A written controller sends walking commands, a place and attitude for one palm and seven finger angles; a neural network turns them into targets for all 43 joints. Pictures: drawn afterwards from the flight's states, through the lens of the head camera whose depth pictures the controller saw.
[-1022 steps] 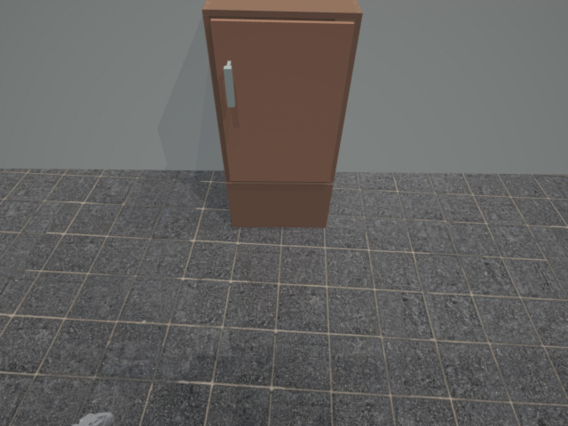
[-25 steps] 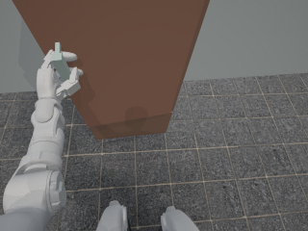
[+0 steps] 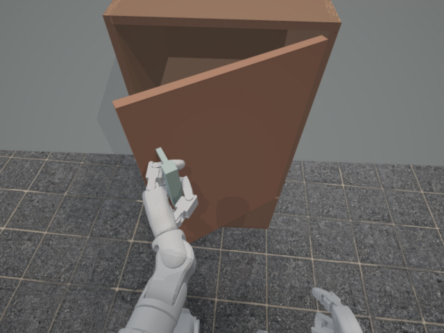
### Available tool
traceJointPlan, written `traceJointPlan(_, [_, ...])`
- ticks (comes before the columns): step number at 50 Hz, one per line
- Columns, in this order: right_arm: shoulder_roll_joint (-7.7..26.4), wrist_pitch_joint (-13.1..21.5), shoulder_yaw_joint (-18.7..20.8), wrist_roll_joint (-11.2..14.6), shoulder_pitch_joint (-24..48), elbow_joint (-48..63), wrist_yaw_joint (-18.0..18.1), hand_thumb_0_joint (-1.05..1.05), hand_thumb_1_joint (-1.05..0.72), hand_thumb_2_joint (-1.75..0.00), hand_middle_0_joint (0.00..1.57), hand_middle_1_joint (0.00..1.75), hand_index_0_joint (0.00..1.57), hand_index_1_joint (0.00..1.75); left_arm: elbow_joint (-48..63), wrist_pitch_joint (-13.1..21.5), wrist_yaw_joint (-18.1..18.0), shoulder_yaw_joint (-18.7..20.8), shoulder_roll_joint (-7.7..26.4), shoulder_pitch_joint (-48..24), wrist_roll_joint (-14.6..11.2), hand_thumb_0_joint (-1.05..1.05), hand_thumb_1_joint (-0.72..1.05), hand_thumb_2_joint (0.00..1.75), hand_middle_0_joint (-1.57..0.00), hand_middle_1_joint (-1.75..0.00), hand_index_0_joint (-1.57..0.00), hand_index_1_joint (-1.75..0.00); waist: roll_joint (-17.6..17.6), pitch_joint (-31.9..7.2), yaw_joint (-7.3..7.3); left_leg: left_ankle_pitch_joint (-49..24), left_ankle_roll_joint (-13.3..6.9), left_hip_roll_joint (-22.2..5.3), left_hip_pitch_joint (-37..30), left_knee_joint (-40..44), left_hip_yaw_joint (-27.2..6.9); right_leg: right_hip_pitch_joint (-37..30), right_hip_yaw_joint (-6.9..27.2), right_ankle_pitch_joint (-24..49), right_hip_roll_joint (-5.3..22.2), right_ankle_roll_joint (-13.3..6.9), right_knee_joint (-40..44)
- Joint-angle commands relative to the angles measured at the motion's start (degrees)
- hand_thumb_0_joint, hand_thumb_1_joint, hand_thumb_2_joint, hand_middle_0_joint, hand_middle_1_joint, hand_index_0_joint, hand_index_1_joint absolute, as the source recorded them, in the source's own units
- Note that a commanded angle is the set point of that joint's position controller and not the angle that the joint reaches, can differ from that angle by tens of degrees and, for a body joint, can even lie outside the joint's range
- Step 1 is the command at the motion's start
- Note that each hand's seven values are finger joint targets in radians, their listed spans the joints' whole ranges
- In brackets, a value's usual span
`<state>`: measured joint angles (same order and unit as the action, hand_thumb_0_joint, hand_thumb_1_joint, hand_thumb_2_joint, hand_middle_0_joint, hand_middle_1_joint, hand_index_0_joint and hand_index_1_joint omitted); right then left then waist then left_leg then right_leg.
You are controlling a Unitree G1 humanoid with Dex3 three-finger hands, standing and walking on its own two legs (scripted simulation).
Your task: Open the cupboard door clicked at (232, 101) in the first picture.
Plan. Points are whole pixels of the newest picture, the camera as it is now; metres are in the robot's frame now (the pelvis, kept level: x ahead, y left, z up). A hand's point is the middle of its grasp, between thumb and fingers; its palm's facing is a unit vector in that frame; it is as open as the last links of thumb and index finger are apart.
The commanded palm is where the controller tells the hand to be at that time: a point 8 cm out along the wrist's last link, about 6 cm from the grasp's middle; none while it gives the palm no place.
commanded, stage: pull the door open along its arc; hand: left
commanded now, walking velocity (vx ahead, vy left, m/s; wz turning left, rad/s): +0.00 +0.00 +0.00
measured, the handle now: (169, 178) +0.39 +0.12 +0.04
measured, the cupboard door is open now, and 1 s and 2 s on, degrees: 32 41 46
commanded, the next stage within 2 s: open thumb and fingers to let go in 0.18 s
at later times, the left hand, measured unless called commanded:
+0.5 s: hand (210, 219) +0.31 +0.04 +0.05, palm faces +0.36 -0.93 -0.03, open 6.6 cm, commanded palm +0.25 +0.07 +0.04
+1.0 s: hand (211, 222) +0.30 +0.03 +0.04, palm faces +0.32 -0.95 -0.04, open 14.5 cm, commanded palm +0.26 +0.07 +0.04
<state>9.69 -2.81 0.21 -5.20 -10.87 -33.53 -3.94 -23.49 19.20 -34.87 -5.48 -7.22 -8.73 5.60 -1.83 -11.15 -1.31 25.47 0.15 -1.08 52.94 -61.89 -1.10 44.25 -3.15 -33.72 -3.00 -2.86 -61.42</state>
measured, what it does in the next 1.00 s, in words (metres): stands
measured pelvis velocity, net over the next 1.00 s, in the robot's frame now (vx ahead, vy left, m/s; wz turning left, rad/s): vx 0.00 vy -0.03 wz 0.03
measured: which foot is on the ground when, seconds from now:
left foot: down 0.00-1.00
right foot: down 0.00-1.00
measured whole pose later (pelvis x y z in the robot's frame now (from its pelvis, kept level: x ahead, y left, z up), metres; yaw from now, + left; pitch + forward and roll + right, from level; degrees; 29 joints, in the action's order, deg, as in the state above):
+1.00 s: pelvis +0.00 -0.03 +0.00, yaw +2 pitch +16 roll +1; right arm 10.1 1.7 -0.4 -4.7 -11.6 -34.1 -1.7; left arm -14.1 16.2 -33.1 -14.3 -5.8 2.3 4.8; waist -2.4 -10.8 -1.2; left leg 24.6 2.2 -0.4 51.9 -60.7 -2.4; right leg 43.8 -4.5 -34.6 -2.5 -4.8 -62.6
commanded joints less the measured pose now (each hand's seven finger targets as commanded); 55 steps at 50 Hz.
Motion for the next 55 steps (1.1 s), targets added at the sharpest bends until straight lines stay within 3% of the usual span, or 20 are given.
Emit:
traceJointPlan(1, [5.58,3.05,2.01,0.52,1.49,7.55,1.12,0.0,-0.9,-0.9,0.2,0.3,0.2,0.3,15.68,2.76,0.75,-8.66,-6.3,-7.22,2.85,0.0,0.9,0.9,-0.4,-1.35,-0.4,-1.35,3.21,-14.36,-1.54,-15.04,-1.0,0.63,-18.72,6.14,0.13,-4.04,0.78,25.59,1.13,1.33,10.4])
traceJointPlan(6, [4.51,5.51,0.87,1.17,4.2,8.9,1.08,0.0,-0.9,-0.9,0.2,0.3,0.2,0.3,20.3,0.96,1.46,-12.83,-9.85,3.65,1.13,0.0,0.9,0.9,-0.4,-1.35,-0.4,-1.35,4.75,-12.9,-0.46,-13.24,-0.72,1.03,-17.78,6.43,-0.31,-6.51,1.5,27.13,2.22,1.78,11.6])
traceJointPlan(9, [4.17,5.96,0.33,1.56,5.48,9.74,1.18,0.0,-0.9,-0.9,0.2,0.3,0.2,0.3,22.94,-0.75,1.75,-11.56,-8.38,11.72,0.36,0.0,0.9,0.9,-0.4,-1.35,-0.4,-1.35,4.18,-12.3,1.07,-12.73,-0.45,1.33,-17.48,6.65,-0.05,-8.11,2.09,28.05,2.72,1.98,12.35])
traceJointPlan(13, [4.29,6.32,-0.12,1.23,6.03,8.27,2.23,0.0,-0.9,-0.9,0.2,0.3,0.2,0.3,21.63,-1.87,0.07,-8.74,-6.39,2.91,-0.27,0.0,0.9,0.9,-0.4,-1.35,-0.4,-1.35,6.08,-8.06,-0.27,-9.34,-0.34,1.69,-14.46,5.29,-0.87,-5.24,4.1,24.07,3.64,2.75,13.81])
traceJointPlan(14, [4.54,6.18,-0.13,0.89,6.1,7.31,2.65,0.0,-0.9,-0.9,0.2,0.3,0.2,0.3,20.7,-1.56,-0.58,-6.72,-4.39,-2.82,-0.33,0.0,0.9,0.9,-0.4,-1.35,-0.4,-1.35,6.0,-7.48,-1.05,-8.2,-0.38,1.82,-13.27,4.53,-0.89,-3.84,5.03,22.73,4.24,3.14,14.02])
traceJointPlan(17, [4.16,6.36,-0.05,0.55,6.35,6.83,3.07,0.0,-0.9,-0.9,0.2,0.3,0.2,0.3,18.5,-0.82,-0.63,-5.54,-4.71,-2.16,-0.86,0.0,0.69,0.81,-0.38,-1.33,-0.38,-1.33,7.2,-9.5,-0.23,-7.68,-0.19,2.27,-11.48,3.69,-1.14,-5.46,7.68,23.41,5.4,3.69,14.72])
traceJointPlan(19, [4.2,6.39,0.52,0.46,5.33,6.95,3.06,0.0,-0.9,-0.9,0.2,0.3,0.2,0.3,19.11,-0.33,-0.1,-5.38,-4.39,-1.19,-0.61,0.0,0.55,0.75,-0.38,-1.31,-0.38,-1.31,7.63,-12.4,0.15,-9.94,-0.15,2.23,-11.44,3.69,-1.06,-8.23,7.99,29.73,5.69,3.93,13.58])
traceJointPlan(22, [4.44,6.38,0.92,0.64,3.76,7.39,2.63,0.0,-0.9,-0.9,0.2,0.3,0.2,0.3,19.92,0.01,1.34,-7.51,-5.77,1.36,-0.29,0.0,0.34,0.66,-0.36,-1.29,-0.36,-1.29,8.65,-14.01,-0.29,-12.07,-0.21,2.2,-12.2,3.71,-0.82,-10.1,7.34,36.99,5.84,4.34,12.48])
traceJointPlan(25, [4.62,6.37,1.11,0.83,3.12,7.79,2.39,0.0,-0.9,-0.9,0.2,0.3,0.2,0.3,21.49,0.24,2.26,-8.53,-5.88,2.65,0.0,0.0,0.13,0.57,-0.35,-1.27,-0.35,-1.27,7.55,-14.3,-0.63,-12.52,-0.34,2.2,-12.13,3.39,-0.65,-10.3,7.39,39.1,6.03,4.4,12.05])
traceJointPlan(26, [4.72,6.35,1.08,0.86,2.69,7.78,2.5,0.0,-0.9,-0.9,0.2,0.3,0.2,0.3,21.3,0.33,2.46,-8.18,-5.31,2.82,-0.05,0.0,0.06,0.54,-0.34,-1.26,-0.34,-1.26,9.08,-13.25,-0.85,-12.26,-0.28,2.15,-11.46,3.37,-0.86,-10.54,7.65,39.55,6.27,4.62,12.36])
traceJointPlan(29, [5.02,6.61,1.37,0.91,2.86,7.5,2.71,0.0,-0.9,-0.9,0.2,0.3,0.2,0.3,22.91,1.28,2.54,-8.55,-4.8,0.07,0.25,0.0,-0.15,0.45,-0.32,-1.24,-0.32,-1.24,7.17,-12.83,-1.36,-11.39,-0.42,2.02,-11.16,2.85,-0.99,-8.8,8.07,36.91,6.26,4.45,12.27])
traceJointPlan(34, [5.11,7.28,1.64,0.92,2.47,7.34,2.82,0.0,-0.9,-0.9,0.2,0.3,0.2,0.3,22.79,2.26,2.4,-8.59,-4.63,1.57,0.54,0.0,-0.5,0.3,-0.3,-1.2,-0.3,-1.2,7.48,-14.39,-1.01,-11.44,-0.54,1.96,-11.38,2.56,-1.11,-7.89,7.19,34.55,5.81,4.07,11.45])
traceJointPlan(36, [4.99,7.35,1.55,0.97,2.54,7.57,2.77,0.0,-0.9,-0.9,0.2,0.3,0.2,0.3,22.45,1.97,2.32,-9.03,-5.37,1.1,0.33,0.0,-0.5,0.3,-0.3,-1.2,-0.3,-1.2,7.73,-13.96,-1.1,-10.76,-0.52,2.06,-11.08,2.58,-1.01,-7.72,7.52,33.76,5.93,4.25,11.83])
traceJointPlan(49, [4.86,7.12,1.09,0.91,2.66,7.93,2.8,0.0,-0.9,-0.9,0.2,0.3,0.2,0.3,21.82,0.39,0.95,-8.23,-5.66,1.54,0.08,0.0,-0.5,0.3,-0.19,-0.55,-0.19,-0.55,6.56,-14.09,-0.21,-12.7,-0.51,1.76,-13.81,3.93,-0.7,-6.88,4.31,32.56,4.39,3.39,10.92])
traceJointPlan(53, [4.81,7.03,0.92,1.01,3.28,8.01,2.72,0.0,-0.9,-0.9,0.2,0.3,0.2,0.3,20.96,0.04,0.62,-8.05,-5.76,1.69,0.04,0.0,-0.5,0.3,-0.16,-0.35,-0.16,-0.35,5.94,-12.72,0.03,-11.9,-0.47,1.65,-14.04,4.29,-0.84,-5.49,3.4,28.51,3.77,2.8,11.03])
traceJointPlan(55, [4.64,7.24,0.9,0.94,3.7,8.23,2.54,0.0,-0.9,-0.9,0.2,0.3,0.2,0.3,22.27,0.18,0.4,-9.2,-7.25,1.25,0.15,0.0,-0.5,0.3,-0.15,-0.3,-0.15,-0.3,5.46,-13.89,-0.14,-12.44,-0.52,1.64,-14.89,4.11,-0.72,-5.03,3.1,28.91,3.61,2.83,10.52])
